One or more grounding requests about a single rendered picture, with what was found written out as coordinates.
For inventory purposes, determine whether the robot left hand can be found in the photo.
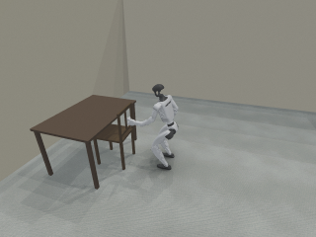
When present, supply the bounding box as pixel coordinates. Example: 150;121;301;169
127;117;135;126

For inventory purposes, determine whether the right robot shin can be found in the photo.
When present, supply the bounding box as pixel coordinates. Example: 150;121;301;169
160;139;171;155

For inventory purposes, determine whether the chair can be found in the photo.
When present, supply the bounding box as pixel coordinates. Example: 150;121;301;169
93;102;135;170

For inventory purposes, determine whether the table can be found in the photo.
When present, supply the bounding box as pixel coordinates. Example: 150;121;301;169
30;95;137;190

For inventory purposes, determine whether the right robot upper arm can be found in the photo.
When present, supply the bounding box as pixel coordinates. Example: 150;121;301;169
166;95;179;113

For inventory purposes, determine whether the humanoid robot torso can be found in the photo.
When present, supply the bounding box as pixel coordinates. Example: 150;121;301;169
157;96;178;135

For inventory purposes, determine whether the left robot upper arm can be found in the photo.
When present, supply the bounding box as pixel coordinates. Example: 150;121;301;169
150;103;162;122

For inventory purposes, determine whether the robot left forearm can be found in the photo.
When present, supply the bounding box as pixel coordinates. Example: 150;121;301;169
135;118;153;126

